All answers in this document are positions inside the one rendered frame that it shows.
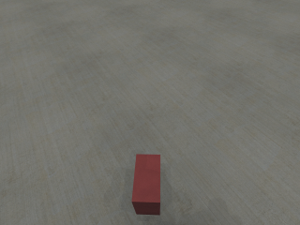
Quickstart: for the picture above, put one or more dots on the carton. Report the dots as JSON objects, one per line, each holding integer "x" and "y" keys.
{"x": 146, "y": 185}

